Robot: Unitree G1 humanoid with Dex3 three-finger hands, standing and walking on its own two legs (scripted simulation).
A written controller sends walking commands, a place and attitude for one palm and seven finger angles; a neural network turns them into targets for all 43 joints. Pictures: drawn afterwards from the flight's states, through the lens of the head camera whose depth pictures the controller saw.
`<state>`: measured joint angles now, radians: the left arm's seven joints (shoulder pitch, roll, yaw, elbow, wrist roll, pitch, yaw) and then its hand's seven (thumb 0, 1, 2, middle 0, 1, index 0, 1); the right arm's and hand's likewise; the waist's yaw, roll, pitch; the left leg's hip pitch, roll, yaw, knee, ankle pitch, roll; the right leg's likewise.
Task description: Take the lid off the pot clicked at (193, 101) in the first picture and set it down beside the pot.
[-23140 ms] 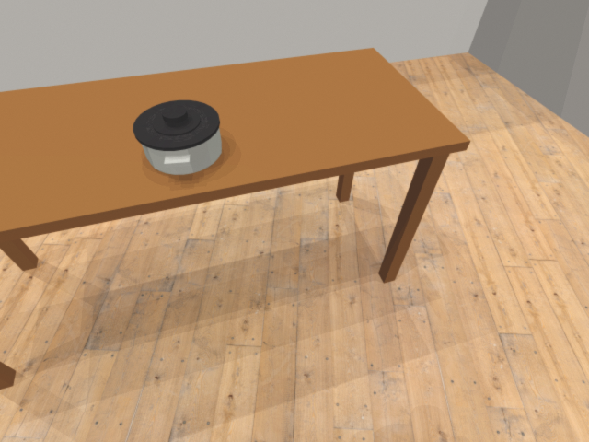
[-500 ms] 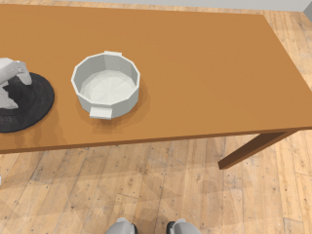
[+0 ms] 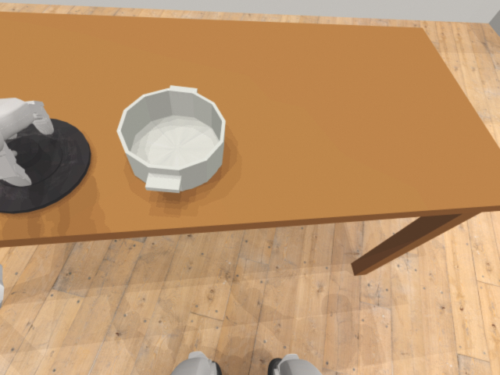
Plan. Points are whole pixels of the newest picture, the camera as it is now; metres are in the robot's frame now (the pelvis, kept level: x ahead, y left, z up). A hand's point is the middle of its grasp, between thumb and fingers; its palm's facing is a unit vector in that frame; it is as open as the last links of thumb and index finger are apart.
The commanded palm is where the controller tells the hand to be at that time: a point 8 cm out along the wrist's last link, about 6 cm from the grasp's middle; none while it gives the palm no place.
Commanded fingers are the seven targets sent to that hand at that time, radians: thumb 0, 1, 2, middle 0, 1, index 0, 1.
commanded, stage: raise the empty hand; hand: left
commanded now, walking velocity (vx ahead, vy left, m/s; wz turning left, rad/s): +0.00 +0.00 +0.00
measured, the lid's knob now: (22, 153) +0.47 +0.36 +0.01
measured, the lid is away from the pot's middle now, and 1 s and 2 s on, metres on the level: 0.25 0.25 0.25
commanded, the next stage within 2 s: draw the hand back to the body in 1.24 s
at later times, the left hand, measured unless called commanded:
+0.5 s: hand out of the picture +0.45 +0.35 +0.09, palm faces -0.43 -0.12 -0.89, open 11.0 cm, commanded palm +0.48 +0.34 +0.16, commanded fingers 0.00 0.01 0.60 -0.33 -0.89 -0.33 -0.89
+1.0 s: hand out of the picture +0.45 +0.35 +0.14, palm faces -0.38 -0.12 -0.92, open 11.0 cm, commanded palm +0.48 +0.34 +0.21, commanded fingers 0.00 0.01 0.60 -0.33 -0.89 -0.33 -0.89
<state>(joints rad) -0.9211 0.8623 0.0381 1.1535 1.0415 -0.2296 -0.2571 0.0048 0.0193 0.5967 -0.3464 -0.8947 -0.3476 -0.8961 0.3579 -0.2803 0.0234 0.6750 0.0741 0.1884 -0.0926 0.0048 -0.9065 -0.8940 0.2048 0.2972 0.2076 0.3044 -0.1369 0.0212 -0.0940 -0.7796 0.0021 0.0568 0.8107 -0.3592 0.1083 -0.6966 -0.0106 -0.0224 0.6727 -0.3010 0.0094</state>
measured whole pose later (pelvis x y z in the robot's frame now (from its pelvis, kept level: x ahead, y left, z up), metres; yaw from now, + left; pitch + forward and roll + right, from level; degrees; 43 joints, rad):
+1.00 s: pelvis +0.02 -0.01 +0.02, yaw +1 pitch +13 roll -4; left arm -1.01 0.90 0.01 1.09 0.98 -0.20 -0.40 0.00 0.02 0.60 -0.35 -0.89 -0.35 -0.89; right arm 0.34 -0.29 0.02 0.68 0.10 0.16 -0.10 0.01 -0.91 -0.89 0.20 0.30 0.21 0.30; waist -0.10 0.02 -0.08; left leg -0.57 -0.02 0.05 0.64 -0.31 0.10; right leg -0.48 -0.02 -0.02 0.50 -0.25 0.02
